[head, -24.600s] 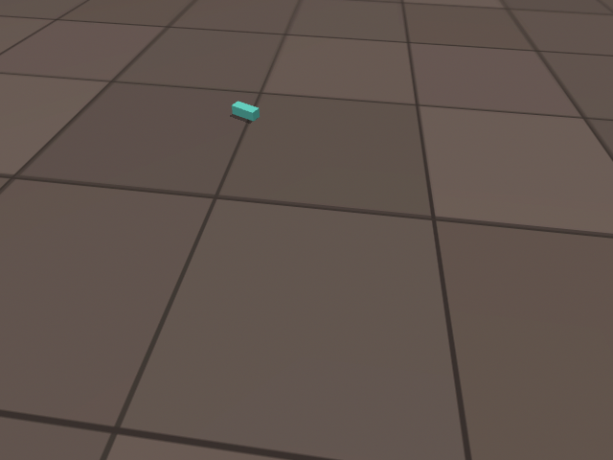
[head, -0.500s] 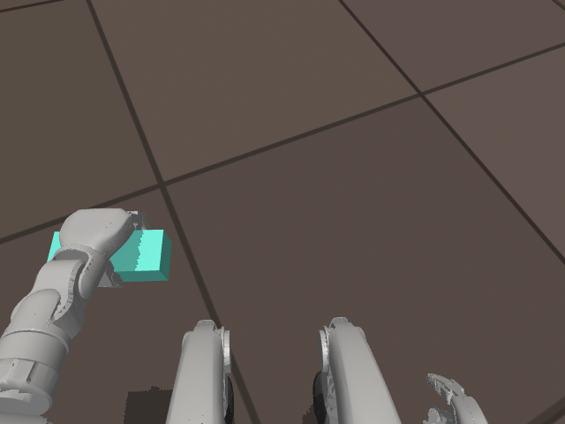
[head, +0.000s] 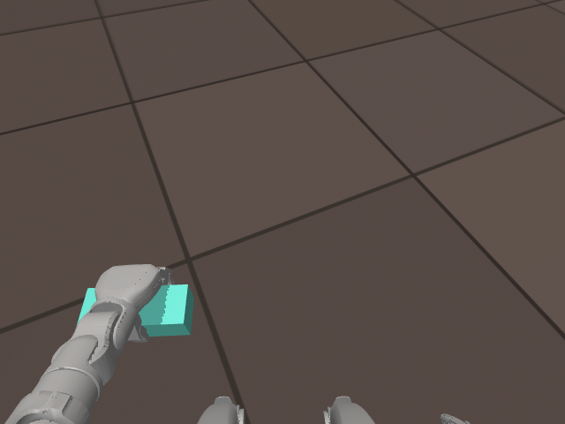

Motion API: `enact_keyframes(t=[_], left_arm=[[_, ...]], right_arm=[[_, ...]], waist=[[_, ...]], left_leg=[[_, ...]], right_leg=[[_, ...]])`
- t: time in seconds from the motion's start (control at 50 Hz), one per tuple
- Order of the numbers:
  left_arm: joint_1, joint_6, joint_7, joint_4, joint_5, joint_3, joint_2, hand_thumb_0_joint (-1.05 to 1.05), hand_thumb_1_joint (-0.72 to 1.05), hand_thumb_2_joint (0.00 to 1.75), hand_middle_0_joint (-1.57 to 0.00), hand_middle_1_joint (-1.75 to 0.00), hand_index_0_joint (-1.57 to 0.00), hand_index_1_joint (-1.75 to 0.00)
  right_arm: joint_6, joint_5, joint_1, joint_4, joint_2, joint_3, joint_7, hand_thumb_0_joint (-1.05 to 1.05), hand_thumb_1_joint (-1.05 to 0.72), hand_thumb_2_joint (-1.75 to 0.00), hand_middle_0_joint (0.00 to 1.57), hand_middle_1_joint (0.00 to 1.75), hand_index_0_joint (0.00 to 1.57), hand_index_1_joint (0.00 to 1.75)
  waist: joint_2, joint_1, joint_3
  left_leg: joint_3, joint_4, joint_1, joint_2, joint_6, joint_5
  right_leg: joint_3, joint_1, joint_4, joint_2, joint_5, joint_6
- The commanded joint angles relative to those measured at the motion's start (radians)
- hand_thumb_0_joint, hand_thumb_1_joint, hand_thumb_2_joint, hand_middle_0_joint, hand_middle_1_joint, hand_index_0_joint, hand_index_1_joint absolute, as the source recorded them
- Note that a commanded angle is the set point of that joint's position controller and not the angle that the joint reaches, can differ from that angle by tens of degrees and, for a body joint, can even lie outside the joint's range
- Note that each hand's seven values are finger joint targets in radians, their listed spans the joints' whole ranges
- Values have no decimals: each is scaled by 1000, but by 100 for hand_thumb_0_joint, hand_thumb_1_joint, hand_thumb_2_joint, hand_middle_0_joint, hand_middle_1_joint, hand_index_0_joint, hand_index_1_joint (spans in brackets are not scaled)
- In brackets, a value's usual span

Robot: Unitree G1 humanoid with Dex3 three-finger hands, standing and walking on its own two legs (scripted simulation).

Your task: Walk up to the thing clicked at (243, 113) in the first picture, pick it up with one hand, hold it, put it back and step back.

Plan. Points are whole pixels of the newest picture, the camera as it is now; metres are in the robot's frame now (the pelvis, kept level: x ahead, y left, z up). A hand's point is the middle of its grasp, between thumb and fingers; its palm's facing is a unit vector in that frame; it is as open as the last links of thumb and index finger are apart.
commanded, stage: lift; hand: left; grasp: from above
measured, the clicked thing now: (139, 311) +0.34 +0.24 -0.10
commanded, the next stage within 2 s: hold in 0.26 s
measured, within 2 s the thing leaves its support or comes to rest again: neither
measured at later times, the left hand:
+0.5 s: hand (135, 277) +0.35 +0.22 -0.01, palm faces -0.46 -0.03 -0.89, open 9.5 cm
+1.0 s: hand (131, 271) +0.35 +0.21 +0.03, palm faces -0.45 -0.02 -0.89, open 9.5 cm
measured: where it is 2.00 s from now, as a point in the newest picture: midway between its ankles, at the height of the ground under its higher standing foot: outside the picture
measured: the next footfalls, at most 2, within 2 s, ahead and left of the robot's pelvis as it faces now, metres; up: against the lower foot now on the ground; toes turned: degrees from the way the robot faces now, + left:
none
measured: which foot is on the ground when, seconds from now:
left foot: down 0.00-1.00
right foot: down 0.00-1.00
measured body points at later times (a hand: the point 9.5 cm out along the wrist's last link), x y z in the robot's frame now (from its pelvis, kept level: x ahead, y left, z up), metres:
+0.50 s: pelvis +0.04 +0.00 +0.05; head +0.08 -0.01 +0.50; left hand +0.37 +0.22 +0.04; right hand +0.14 -0.27 -0.07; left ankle +0.06 +0.12 -0.66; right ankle +0.05 -0.15 -0.66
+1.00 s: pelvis +0.04 -0.01 +0.07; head +0.06 -0.02 +0.52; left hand +0.36 +0.21 +0.08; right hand +0.17 -0.27 -0.05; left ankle +0.06 +0.12 -0.66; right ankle +0.05 -0.15 -0.66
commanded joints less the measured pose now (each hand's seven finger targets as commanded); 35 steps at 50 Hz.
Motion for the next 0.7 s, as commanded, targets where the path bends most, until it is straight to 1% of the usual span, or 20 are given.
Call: enact_keyframes(t=[0.0, 0.02, 0.04, 0.08, 0.1, 0.14, 0.16, 0.18, 0.22, 0.28, 0.3, 0.34, 0.38, 0.4, 0.52, 0.58, 0.6, 0.62, 0.64, 0.68], left_arm=[[-321, 17, 56, -151, -6, 82, 200, 0, 68, 72, -103, -62, -104, -61], [-316, 23, 57, -145, -6, 75, 189, 0, 67, 71, -102, -62, -103, -61], [-299, 27, 57, -139, -10, 88, 204, 0, 68, 73, -102, -63, -103, -62], [-304, 35, 49, -138, -25, 52, 156, 0, 70, 73, -105, -62, -105, -61], [-300, 37, 46, -126, -28, 56, 164, 0, 71, 74, -106, -61, -107, -61], [-274, 36, 35, -118, -24, 71, 184, 0, 69, 73, -105, -59, -105, -59], [-280, 34, 30, -131, -19, 70, 189, 0, 70, 73, -106, -60, -106, -60], [-313, 30, 23, -150, -18, 54, 171, 0, 70, 73, -105, -60, -106, -60], [-323, 24, 16, -168, -25, 72, 192, 0, 70, 73, -104, -62, -105, -61], [-287, 18, 8, -153, -23, 60, 167, 0, 70, 75, -105, -60, -105, -60], [-299, 15, 6, -168, -22, 69, 180, 0, 71, 74, -104, -61, -106, -60], [-299, 12, -1, -180, -20, 64, 177, 0, 68, 76, -103, -62, -104, -61], [-305, 7, -8, -197, -18, 68, 185, 0, 68, 69, -100, -63, -102, -60], [-278, 9, -13, -168, -15, 66, 181, 0, 68, 70, -100, -63, -103, -61], [-278, 6, -40, -201, -17, 56, 169, 0, 71, 74, -103, -64, -105, -62], [-277, 2, -49, -234, -24, 67, 186, 0, 71, 75, -103, -65, -105, -63], [-275, 2, -53, -222, -22, 71, 187, 0, 70, 76, -103, -64, -104, -62], [-248, 5, -58, -203, -20, 62, 177, 0, 70, 76, -103, -64, -105, -62], [-271, -1, -61, -250, -23, 63, 181, 0, 71, 74, -104, -63, -105, -61], [-251, 1, -69, -234, -16, 71, 189, 0, 72, 75, -104, -64, -106, -62]], right_arm=[[-37, 4, 11, -90, -147, -55, -3, 0, -90, -90, 20, 30, 20, 30], [-36, 4, 17, -88, -145, -55, -3, 0, -90, -90, 20, 30, 20, 30], [-35, 4, 13, -93, -147, -57, -3, 0, -90, -90, 20, 30, 20, 30], [-31, 5, 11, -92, -142, -57, -1, 0, -90, -90, 20, 30, 20, 30], [-30, 7, 9, -96, -144, -57, -1, 0, -90, -90, 20, 30, 20, 30], [-26, 8, 11, -95, -148, -63, -2, 0, -90, -90, 20, 30, 20, 30], [-22, 9, 11, -97, -148, -63, -3, 0, -90, -90, 20, 30, 20, 30], [-21, 8, 14, -93, -145, -63, -4, 0, -90, -90, 20, 30, 20, 30], [-18, 10, 12, -95, -147, -64, -6, 0, -90, -90, 20, 30, 20, 30], [-14, 11, 11, -94, -145, -64, -6, 0, -90, -90, 20, 30, 20, 30], [-13, 11, 11, -93, -146, -68, -6, 0, -90, -90, 20, 30, 20, 30], [-9, 12, 4, -101, -146, -69, -6, 0, -90, -90, 20, 30, 20, 30], [-8, 12, 0, -100, -148, -71, -7, 0, -90, -90, 20, 30, 20, 30], [-7, 14, -7, -103, -147, -70, -6, 0, -90, -90, 20, 30, 20, 30], [2, 15, -15, -110, -148, -71, -6, 0, -90, -90, 20, 30, 20, 30], [7, 17, -27, -120, -149, -71, -7, 0, -90, -90, 20, 30, 20, 30], [9, 15, -26, -121, -152, -72, -7, 0, -90, -90, 20, 30, 20, 30], [11, 16, -31, -125, -150, -69, -7, 0, -90, -90, 20, 30, 20, 30], [12, 16, -38, -128, -148, -70, -7, 0, -90, -90, 20, 30, 20, 30], [17, 17, -45, -133, -147, -69, -9, 0, -90, -90, 20, 30, 20, 30]], waist=[[45, 6, -299], [28, 4, -294], [21, 14, -292], [14, 5, -272], [-1, 3, -257], [7, 19, -270], [9, 21, -270], [22, 11, -275], [15, 16, -285], [7, 14, -249], [22, 20, -264], [21, 25, -249], [18, 29, -253], [12, 28, -231], [-20, 32, -233], [-13, 43, -234], [-8, 31, -225], [-26, 41, -201], [-14, 41, -214], [-22, 47, -216]], left_leg=[[-15, -270, 334, -39, -4, 115], [-13, -275, 341, -42, -2, 143], [-4, -287, 347, -47, 0, 152], [6, -311, 371, -49, 3, 164], [4, -326, 378, -50, 3, 164], [8, -348, 417, -50, 0, 203], [9, -356, 436, -50, 0, 223], [7, -362, 453, -48, -1, 247], [8, -381, 486, -49, 0, 268], [11, -410, 508, -49, -2, 290], [12, -416, 526, -47, -5, 310], [14, -433, 544, -48, -6, 322], [17, -446, 562, -50, -5, 334], [16, -454, 559, -50, -6, 334], [29, -466, 592, -54, 1, 404], [35, -480, 610, -58, 3, 408], [38, -485, 615, -57, 2, 405], [33, -492, 605, -56, 3, 399], [35, -496, 616, -58, 3, 397], [41, -499, 627, -62, 7, 411]], right_leg=[[-17, 179, -228, 54, 104, -60], [-14, 203, -243, 55, 128, -58], [-10, 231, -265, 53, 135, -57], [-6, 256, -299, 51, 151, -54], [-6, 271, -311, 51, 148, -53], [-9, 307, -324, 50, 182, -53], [-8, 311, -330, 50, 200, -55], [-6, 328, -338, 52, 221, -54], [-7, 355, -359, 52, 239, -52], [-5, 372, -382, 52, 256, -54], [-7, 382, -385, 54, 268, -55], [-8, 399, -401, 54, 275, -55], [-6, 419, -416, 54, 287, -54], [-6, 420, -420, 54, 284, -54], [4, 474, -448, 52, 367, -47], [6, 500, -465, 49, 376, -45], [6, 491, -469, 49, 370, -46], [3, 498, -473, 50, 361, -45], [5, 506, -476, 49, 360, -46], [9, 515, -483, 46, 383, -42]])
